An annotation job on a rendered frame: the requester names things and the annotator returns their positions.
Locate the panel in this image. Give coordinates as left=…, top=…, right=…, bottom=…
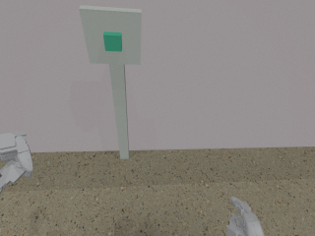
left=79, top=5, right=142, bottom=159

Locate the robot left hand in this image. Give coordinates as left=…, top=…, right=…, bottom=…
left=0, top=130, right=33, bottom=194

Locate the robot right hand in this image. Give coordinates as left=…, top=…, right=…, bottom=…
left=226, top=197, right=265, bottom=236

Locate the button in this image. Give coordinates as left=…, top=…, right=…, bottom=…
left=103, top=31, right=122, bottom=52

